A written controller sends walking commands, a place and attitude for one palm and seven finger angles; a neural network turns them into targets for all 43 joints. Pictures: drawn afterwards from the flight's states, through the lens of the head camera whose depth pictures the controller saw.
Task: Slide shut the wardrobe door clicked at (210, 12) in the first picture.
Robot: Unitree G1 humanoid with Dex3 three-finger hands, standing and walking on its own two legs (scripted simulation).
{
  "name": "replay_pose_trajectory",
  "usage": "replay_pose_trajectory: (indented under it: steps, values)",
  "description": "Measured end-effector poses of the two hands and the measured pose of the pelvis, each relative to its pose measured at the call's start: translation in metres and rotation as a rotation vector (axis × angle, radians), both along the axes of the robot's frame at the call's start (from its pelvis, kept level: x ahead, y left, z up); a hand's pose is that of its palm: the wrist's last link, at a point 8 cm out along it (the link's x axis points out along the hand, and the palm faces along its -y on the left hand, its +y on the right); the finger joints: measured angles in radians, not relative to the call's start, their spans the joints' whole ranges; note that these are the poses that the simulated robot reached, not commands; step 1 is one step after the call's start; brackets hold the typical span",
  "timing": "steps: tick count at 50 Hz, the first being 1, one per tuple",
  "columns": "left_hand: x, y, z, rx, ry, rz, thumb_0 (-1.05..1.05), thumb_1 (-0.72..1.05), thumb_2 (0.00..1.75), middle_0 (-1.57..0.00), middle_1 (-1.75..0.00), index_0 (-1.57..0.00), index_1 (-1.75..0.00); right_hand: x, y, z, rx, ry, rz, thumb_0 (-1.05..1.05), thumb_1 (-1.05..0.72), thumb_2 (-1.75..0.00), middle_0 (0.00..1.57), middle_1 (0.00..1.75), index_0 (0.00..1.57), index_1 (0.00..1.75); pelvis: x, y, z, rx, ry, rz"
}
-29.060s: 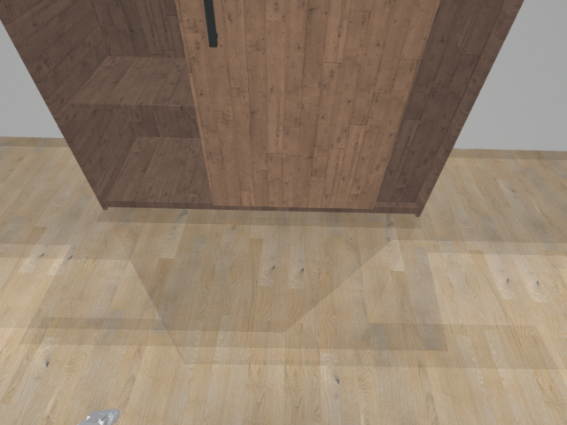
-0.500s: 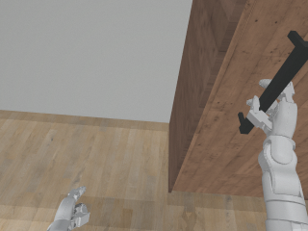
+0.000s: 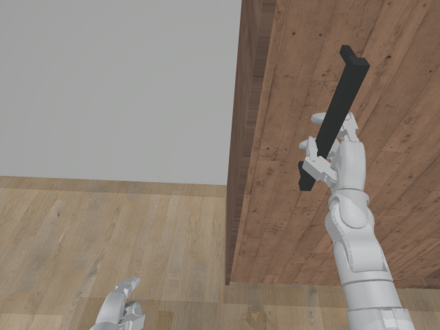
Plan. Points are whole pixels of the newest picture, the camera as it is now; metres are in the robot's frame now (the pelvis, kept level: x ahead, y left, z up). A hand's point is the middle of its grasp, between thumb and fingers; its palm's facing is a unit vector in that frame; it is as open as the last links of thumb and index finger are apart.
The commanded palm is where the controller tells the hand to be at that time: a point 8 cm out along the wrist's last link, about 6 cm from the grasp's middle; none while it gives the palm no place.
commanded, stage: stop walking and hold the door there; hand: right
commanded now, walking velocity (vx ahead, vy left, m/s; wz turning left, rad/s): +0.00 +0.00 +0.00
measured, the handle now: (322, 129) +0.41 -0.16 +0.18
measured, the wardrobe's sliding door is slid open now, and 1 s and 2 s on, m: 0.00 0.00 0.00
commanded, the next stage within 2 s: loosen the grip on the handle in 0.68 s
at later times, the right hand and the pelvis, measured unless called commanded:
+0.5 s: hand (306, 158) +0.36 -0.13 +0.16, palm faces +0.22 +0.97 -0.11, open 6.4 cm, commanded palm +0.33 -0.14 +0.16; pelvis +0.02 +0.02 +0.00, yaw -1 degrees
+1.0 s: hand (314, 155) +0.36 -0.14 +0.16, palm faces +0.29 +0.95 -0.08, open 8.6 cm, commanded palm +0.33 -0.17 +0.16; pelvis -0.02 +0.06 +0.00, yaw -4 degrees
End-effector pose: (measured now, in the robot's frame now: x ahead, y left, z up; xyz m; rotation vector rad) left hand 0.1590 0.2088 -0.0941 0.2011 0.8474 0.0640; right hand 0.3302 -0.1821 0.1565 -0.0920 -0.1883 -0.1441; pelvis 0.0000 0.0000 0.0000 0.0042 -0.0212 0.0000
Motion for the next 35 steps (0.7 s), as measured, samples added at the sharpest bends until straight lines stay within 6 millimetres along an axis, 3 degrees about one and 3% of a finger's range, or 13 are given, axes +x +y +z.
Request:
replay_pose_trajectory:
  steps: [11,25,35]
  values:
    - [0.018,-0.004,-0.008,-0.024,0.022,-0.041,0.01,0.91,0.90,-0.21,-0.30,-0.20,-0.29,0.000,0.002,0.000,-0.013,-0.007,-0.015,0.01,-0.75,-0.83,0.44,1.40,0.17,1.38,0.011,0.003,0.000,0.004,0.008,-0.012]
    - [0.034,0.030,-0.001,-0.005,-0.014,-0.015,0.01,0.91,0.90,-0.20,-0.30,-0.20,-0.29,-0.001,0.006,0.000,-0.030,0.002,-0.069,0.00,-0.76,-0.86,0.42,1.40,0.15,1.37,0.018,0.024,0.001,0.008,0.022,-0.026]
    - [0.029,0.048,0.004,0.007,-0.030,0.009,0.01,0.91,0.90,-0.20,-0.30,-0.20,-0.29,-0.002,0.008,0.001,-0.036,0.018,-0.095,0.00,-0.76,-0.85,0.43,1.40,0.15,1.36,0.014,0.035,0.002,0.007,0.018,-0.023]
